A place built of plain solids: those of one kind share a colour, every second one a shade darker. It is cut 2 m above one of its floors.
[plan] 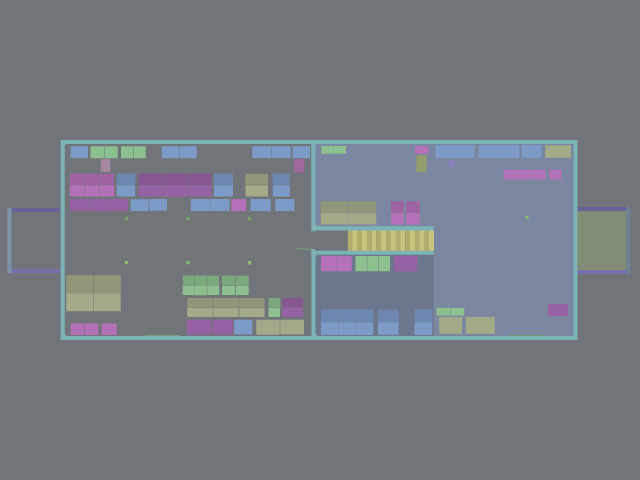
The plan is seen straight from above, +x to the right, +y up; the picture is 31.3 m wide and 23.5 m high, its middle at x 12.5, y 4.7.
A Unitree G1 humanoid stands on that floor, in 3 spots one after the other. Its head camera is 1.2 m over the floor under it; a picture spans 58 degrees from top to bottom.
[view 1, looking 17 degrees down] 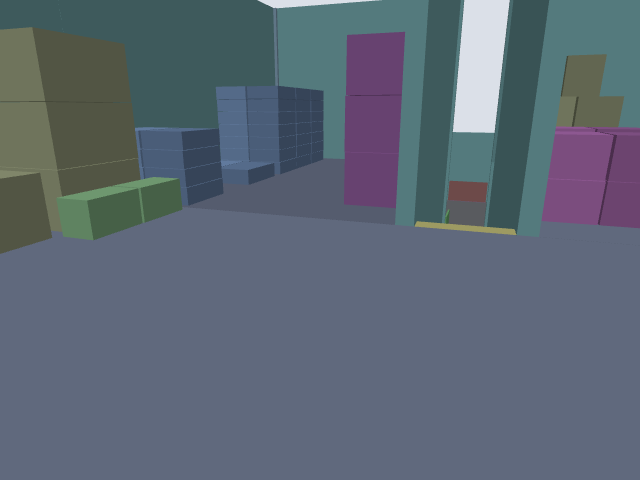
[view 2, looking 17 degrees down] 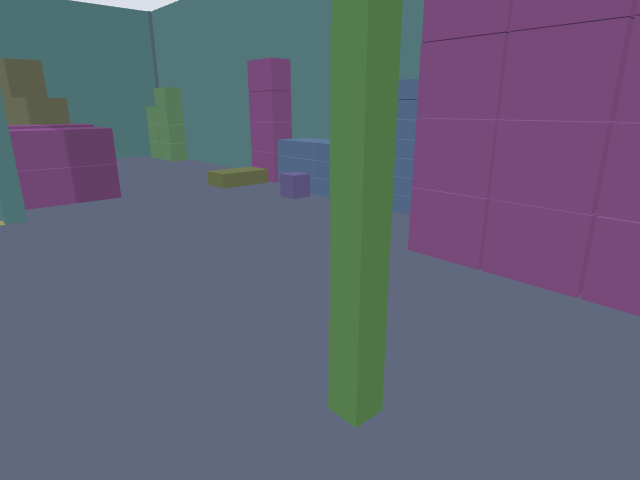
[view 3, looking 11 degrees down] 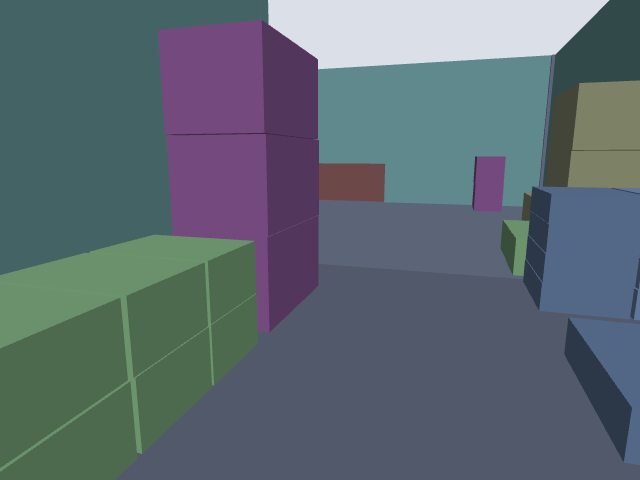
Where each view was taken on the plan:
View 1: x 22.57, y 4.67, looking -161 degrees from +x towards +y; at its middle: raised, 4.10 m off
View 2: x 23.66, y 4.67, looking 138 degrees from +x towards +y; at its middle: raised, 4.10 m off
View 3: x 13.53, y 2.02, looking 17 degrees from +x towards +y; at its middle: raised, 6.29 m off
